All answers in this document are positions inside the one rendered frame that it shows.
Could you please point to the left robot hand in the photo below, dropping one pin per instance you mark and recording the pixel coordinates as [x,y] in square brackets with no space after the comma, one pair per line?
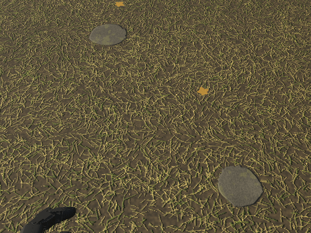
[47,218]

